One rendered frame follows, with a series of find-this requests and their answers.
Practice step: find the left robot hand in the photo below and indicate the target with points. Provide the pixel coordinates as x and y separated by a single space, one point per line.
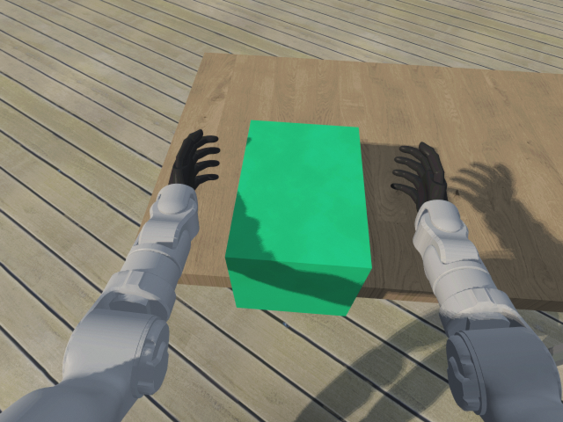
185 168

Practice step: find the table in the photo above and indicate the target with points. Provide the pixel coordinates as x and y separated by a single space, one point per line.
498 134

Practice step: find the left robot forearm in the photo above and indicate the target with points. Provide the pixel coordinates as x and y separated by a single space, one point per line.
146 283

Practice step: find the right robot forearm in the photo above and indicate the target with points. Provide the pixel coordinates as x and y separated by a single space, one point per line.
465 291

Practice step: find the carton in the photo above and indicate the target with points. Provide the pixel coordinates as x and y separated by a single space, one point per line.
299 236

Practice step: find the left robot upper arm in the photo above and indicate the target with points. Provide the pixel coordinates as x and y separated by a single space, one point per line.
114 358

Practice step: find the right robot upper arm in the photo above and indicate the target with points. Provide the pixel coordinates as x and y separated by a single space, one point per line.
503 375

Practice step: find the right robot hand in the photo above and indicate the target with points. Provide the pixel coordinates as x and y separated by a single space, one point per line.
430 184

